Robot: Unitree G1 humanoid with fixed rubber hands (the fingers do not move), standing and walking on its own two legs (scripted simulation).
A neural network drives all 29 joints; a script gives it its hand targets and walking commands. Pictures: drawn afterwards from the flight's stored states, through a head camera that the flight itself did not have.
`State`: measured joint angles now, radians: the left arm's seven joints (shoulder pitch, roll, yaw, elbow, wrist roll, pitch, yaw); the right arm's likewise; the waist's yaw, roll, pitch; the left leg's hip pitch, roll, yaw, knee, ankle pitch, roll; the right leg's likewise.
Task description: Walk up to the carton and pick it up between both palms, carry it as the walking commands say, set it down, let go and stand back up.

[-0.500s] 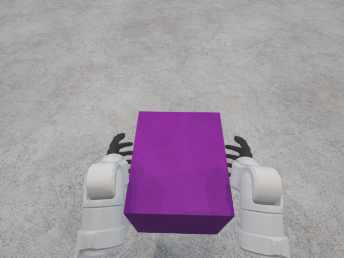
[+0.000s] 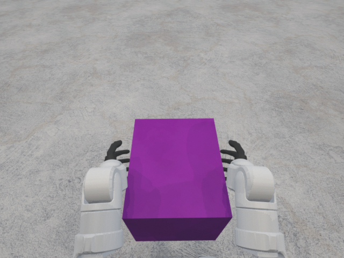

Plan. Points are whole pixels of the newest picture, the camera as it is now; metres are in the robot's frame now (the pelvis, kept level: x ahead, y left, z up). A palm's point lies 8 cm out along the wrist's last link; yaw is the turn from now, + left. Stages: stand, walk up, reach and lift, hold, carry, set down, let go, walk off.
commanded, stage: carry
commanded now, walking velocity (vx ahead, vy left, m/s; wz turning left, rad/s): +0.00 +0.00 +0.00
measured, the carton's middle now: (175, 179) +0.32 -0.01 +0.00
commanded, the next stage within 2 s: none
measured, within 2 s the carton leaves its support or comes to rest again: neither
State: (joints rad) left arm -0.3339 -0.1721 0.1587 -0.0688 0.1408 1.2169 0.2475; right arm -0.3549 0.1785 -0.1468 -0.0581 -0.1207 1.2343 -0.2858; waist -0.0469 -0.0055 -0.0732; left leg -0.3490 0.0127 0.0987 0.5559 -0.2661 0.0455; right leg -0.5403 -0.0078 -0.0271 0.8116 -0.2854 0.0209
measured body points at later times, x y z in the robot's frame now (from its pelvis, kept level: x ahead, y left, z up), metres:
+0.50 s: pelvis -0.02 +0.00 +0.00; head -0.04 +0.00 +0.45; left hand +0.27 +0.14 +0.08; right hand +0.27 -0.14 +0.09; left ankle +0.04 +0.11 -0.73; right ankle +0.03 -0.10 -0.73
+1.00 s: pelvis -0.01 +0.02 +0.00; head -0.03 +0.02 +0.45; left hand +0.29 +0.16 +0.09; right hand +0.29 -0.13 +0.09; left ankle +0.04 +0.11 -0.73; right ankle +0.03 -0.10 -0.73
